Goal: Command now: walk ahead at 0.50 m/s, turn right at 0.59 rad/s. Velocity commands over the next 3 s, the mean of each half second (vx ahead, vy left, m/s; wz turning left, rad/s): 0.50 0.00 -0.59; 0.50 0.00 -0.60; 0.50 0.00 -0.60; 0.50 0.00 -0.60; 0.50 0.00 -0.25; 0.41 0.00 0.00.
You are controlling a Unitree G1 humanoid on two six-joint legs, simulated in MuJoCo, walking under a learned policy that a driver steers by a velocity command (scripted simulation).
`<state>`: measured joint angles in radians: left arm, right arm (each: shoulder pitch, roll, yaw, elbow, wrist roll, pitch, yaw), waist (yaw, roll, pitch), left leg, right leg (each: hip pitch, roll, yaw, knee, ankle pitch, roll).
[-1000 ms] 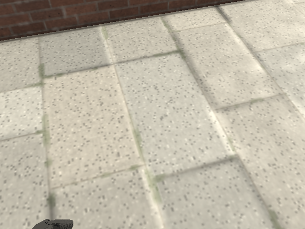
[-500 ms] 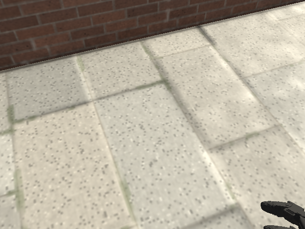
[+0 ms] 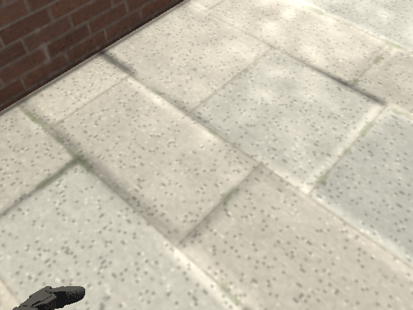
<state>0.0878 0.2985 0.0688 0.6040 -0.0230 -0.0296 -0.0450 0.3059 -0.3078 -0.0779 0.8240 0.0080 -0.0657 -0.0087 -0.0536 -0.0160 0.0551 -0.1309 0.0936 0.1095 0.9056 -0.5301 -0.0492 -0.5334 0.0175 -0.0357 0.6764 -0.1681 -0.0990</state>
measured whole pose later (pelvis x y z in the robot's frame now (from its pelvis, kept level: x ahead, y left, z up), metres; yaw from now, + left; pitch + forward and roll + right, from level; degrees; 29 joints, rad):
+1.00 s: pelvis +0.51 -0.13 +0.00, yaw -36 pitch +2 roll +2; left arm 0.08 0.30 0.07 0.57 -0.03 -0.02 -0.04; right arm 0.31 -0.32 -0.07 0.84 0.01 -0.05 -0.01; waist -0.06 -0.01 0.07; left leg -0.06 0.10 0.16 0.79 -0.49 -0.04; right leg -0.52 0.02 -0.04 0.65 -0.14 -0.10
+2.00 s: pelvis +0.86 -0.53 +0.00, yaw -71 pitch +2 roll +2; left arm 0.07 0.29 0.07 0.57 -0.03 -0.02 -0.05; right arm 0.33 -0.32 -0.07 0.84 0.01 -0.04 -0.01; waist -0.06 -0.01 0.07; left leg -0.01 0.10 0.20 0.68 -0.50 -0.04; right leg -0.51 0.01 -0.04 0.62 -0.12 -0.10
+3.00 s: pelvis +1.01 -1.07 +0.01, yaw -75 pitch +2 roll +2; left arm 0.02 0.25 0.04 0.69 0.03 -0.09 -0.01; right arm 0.37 -0.30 -0.06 0.87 0.01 -0.03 -0.01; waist -0.09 -0.01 0.04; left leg -0.11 -0.03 -0.02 0.58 -0.46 0.00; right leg -0.49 -0.02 0.03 0.48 0.01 -0.01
